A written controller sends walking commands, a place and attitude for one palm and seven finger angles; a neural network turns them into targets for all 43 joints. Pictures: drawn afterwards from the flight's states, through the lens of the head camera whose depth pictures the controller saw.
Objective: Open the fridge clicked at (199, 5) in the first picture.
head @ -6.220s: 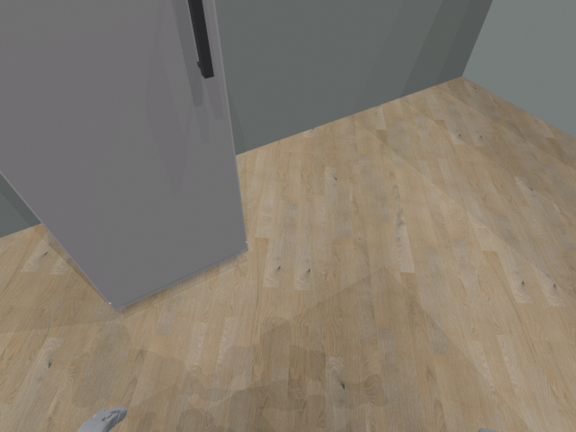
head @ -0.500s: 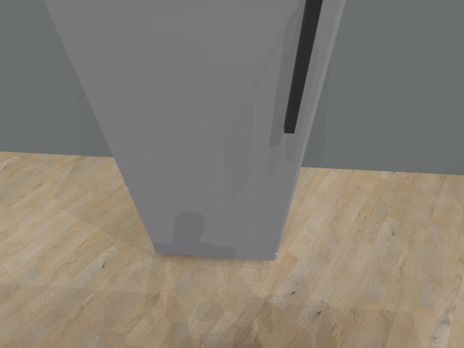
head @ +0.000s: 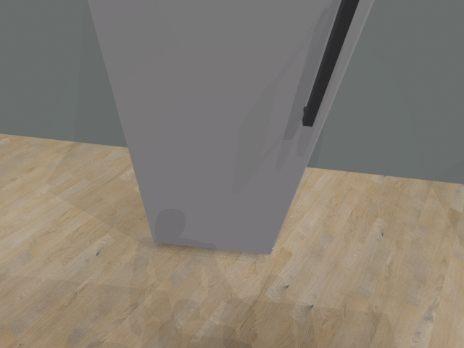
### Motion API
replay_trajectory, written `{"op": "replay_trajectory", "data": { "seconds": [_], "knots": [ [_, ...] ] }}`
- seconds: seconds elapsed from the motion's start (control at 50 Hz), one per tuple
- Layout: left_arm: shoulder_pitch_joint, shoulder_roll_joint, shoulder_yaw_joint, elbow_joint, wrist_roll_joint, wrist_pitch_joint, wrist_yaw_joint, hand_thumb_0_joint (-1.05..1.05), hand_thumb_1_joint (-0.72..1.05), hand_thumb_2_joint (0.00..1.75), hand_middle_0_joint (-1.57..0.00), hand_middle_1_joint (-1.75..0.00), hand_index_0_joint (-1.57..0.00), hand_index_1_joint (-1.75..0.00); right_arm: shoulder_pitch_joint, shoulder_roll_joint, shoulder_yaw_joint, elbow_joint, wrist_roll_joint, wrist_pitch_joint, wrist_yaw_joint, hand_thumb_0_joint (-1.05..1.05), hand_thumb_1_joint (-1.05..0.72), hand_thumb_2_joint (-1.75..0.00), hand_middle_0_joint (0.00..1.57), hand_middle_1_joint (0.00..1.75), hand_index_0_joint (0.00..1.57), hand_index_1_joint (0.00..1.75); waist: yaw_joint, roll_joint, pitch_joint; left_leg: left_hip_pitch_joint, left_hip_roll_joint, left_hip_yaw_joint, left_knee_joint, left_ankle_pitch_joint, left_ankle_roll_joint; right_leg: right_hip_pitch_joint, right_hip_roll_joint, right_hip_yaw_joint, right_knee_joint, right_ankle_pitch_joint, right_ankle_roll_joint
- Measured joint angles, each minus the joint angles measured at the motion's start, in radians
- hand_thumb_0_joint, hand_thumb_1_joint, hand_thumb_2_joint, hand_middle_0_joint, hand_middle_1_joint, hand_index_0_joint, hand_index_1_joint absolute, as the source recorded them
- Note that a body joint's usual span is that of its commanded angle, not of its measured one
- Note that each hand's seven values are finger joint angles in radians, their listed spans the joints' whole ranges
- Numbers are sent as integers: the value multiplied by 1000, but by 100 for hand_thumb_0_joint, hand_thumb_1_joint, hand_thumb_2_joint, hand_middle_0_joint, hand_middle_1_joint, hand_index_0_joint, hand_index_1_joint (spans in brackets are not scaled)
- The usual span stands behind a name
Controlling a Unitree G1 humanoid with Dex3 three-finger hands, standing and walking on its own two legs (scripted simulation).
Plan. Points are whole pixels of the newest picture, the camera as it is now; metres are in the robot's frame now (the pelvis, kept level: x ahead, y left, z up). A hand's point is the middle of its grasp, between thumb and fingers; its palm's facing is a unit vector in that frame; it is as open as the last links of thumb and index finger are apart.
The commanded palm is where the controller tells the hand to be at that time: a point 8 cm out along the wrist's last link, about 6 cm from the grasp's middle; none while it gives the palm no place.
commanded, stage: look again from close up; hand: right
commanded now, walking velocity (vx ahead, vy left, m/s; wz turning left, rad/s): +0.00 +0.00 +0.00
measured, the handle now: (326, 59) +0.59 -0.13 +0.23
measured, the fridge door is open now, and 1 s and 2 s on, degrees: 0 0 0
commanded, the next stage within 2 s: shuffle to correct the standing spot in 1.04 s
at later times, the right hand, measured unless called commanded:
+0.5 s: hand out of the picture +0.02 -0.15 -0.17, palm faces +0.02 +0.98 -0.20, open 7.3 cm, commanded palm none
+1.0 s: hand out of the picture +0.04 -0.18 -0.17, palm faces +0.03 +0.97 -0.23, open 7.4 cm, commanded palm none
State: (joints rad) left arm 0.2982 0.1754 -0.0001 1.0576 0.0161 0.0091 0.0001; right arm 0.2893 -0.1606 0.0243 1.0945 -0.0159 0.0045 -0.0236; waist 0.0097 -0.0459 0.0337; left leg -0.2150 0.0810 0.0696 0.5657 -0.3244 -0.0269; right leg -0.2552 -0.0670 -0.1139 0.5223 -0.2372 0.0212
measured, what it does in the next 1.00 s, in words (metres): stands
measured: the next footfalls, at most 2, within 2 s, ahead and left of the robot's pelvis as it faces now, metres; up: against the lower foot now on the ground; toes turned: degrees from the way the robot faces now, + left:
right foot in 1.84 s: +0.27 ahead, -0.08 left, +0.00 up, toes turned -9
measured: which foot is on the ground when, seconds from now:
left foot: down 0.00-1.00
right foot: down 0.00-1.00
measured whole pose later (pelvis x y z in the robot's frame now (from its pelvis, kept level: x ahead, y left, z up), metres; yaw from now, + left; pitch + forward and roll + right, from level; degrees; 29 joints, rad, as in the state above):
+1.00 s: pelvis +0.03 +0.02 +0.01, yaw -1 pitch -1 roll +0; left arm 0.21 0.18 0.00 1.11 0.01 -0.01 0.02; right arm 0.24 -0.21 -0.01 1.10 -0.02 -0.01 -0.02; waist -0.01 0.01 0.04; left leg -0.14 0.04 0.10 0.48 -0.32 0.00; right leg -0.20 -0.10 -0.09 0.46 -0.24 0.05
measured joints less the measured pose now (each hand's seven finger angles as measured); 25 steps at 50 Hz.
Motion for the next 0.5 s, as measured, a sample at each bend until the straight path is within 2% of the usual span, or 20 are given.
{"op": "replay_trajectory", "data": {
  "seconds": [0.24,0.5],
  "knots": [
    [-14,-12,-1,29,-2,-11,10,1,91,90,-20,-30,-20,-29,-6,11,-7,1,-1,-15,2,1,-91,-90,20,30,20,30,-13,40,2,10,-34,19,-27,4,29,5,-30,18,-25,12,31],
    [-44,-12,2,42,-3,-15,19,1,92,90,-20,-30,-20,-29,-25,-12,-21,4,-2,-18,2,0,-91,-90,20,30,20,30,-18,50,2,36,-45,28,-50,-2,36,23,-39,26,-36,2,41]
  ]
}}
